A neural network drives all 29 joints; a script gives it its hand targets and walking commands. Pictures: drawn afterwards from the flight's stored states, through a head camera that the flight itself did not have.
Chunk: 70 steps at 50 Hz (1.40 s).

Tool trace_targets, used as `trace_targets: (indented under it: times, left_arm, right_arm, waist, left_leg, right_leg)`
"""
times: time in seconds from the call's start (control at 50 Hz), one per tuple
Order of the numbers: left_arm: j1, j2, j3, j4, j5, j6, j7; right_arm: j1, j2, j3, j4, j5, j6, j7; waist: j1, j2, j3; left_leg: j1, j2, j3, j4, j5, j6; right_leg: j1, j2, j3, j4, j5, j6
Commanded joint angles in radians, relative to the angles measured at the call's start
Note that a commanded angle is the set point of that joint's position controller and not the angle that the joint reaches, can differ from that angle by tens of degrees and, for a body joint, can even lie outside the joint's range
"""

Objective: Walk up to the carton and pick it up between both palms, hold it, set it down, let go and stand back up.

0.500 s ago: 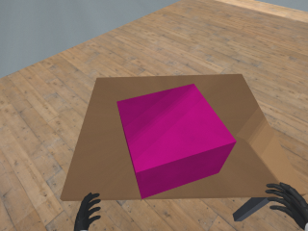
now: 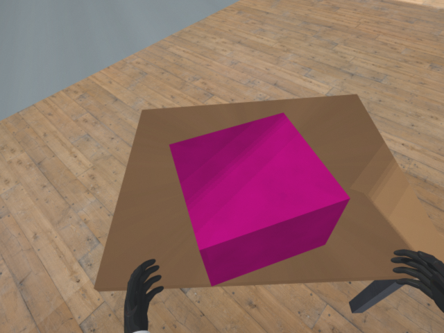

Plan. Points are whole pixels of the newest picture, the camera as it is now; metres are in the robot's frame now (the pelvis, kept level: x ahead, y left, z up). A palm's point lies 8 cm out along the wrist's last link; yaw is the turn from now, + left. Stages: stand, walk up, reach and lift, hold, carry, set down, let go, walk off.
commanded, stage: reach and lift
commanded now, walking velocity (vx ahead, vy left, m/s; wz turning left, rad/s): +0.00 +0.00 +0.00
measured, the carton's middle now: (249, 195) +0.43 -0.02 -0.09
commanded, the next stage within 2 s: none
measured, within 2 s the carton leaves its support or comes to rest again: neither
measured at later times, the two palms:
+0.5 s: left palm (141, 294) +0.19 +0.18 -0.01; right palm out of the picture +0.23 -0.34 +0.00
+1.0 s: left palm (134, 260) +0.24 +0.19 +0.01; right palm (428, 214) +0.30 -0.32 +0.04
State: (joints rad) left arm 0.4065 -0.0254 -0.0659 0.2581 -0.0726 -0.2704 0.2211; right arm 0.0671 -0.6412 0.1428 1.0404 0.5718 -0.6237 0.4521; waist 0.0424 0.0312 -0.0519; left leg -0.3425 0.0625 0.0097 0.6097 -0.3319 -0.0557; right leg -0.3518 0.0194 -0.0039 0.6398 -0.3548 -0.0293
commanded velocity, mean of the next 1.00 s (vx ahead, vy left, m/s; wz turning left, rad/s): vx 0.00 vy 0.00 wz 0.00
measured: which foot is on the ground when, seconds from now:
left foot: down 0.00-1.00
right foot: down 0.00-1.00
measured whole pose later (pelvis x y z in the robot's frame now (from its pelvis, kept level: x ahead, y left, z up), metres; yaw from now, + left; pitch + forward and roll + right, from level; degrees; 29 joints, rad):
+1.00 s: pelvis +0.00 +0.00 +0.01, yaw -2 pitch +9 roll +0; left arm 0.03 0.00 0.02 0.35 -0.06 -0.10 0.24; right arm -0.30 -0.67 0.15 1.11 0.57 -0.45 0.42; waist 0.12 -0.01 -0.10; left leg -0.37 0.08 0.01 0.46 -0.24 -0.06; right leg -0.39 0.05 0.03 0.48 -0.25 -0.04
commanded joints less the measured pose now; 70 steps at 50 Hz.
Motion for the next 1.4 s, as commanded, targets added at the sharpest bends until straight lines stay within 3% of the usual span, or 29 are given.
trace_targets:
  times: [0.0, 0.24, 0.48, 0.9, 1.26, 1.38]
  left_arm:
    - [-0.017, 0.006, -0.001, -0.127, 0.011, -0.054, 0.010]
    - [-0.118, 0.011, 0.004, -0.131, 0.027, -0.025, 0.022]
    - [-0.256, 0.040, 0.053, -0.085, 0.022, 0.023, 0.021]
    - [-0.514, 0.055, 0.092, -0.057, 0.017, 0.140, 0.019]
    - [-0.702, 0.110, 0.141, -0.033, -0.015, 0.206, -0.025]
    - [-0.772, 0.125, 0.150, -0.032, -0.025, 0.234, -0.031]
  right_arm:
    - [-0.121, -0.280, -0.045, -0.033, 0.054, -0.061, 0.010]
    - [-0.191, -0.266, -0.038, 0.002, 0.046, -0.029, 0.006]
    - [-0.328, -0.266, -0.041, -0.063, 0.023, 0.028, -0.018]
    - [-0.570, -0.283, -0.048, -0.006, 0.009, 0.141, -0.031]
    - [-0.813, -0.279, -0.030, -0.022, -0.013, 0.220, -0.076]
    - [-0.889, -0.285, -0.022, -0.013, -0.009, 0.250, -0.085]
  waist:
    - [0.005, -0.180, -0.102]
    - [0.010, -0.145, -0.153]
    - [0.026, -0.196, -0.157]
    - [0.066, -0.134, -0.291]
    - [0.083, -0.195, -0.402]
    - [0.097, -0.192, -0.448]
  left_leg:
    - [0.054, -0.077, 0.015, -0.012, 0.256, 0.051]
    - [0.044, -0.071, 0.026, -0.034, 0.237, 0.039]
    - [0.017, -0.073, 0.037, -0.085, 0.211, 0.036]
    - [0.106, -0.062, 0.041, -0.167, 0.308, 0.021]
    - [-0.003, -0.072, 0.051, -0.196, 0.348, 0.030]
    - [-0.020, -0.069, 0.053, -0.201, 0.373, 0.030]
  right_leg:
    - [0.009, 0.044, 0.018, -0.099, 0.323, -0.013]
    - [0.024, 0.035, 0.044, -0.113, 0.338, -0.028]
    - [0.070, 0.018, 0.082, -0.160, 0.311, -0.016]
    - [0.069, 0.051, 0.027, -0.215, 0.420, -0.033]
    - [0.202, 0.028, 0.054, -0.214, 0.596, 0.018]
    - [0.222, 0.032, 0.050, -0.211, 0.628, 0.025]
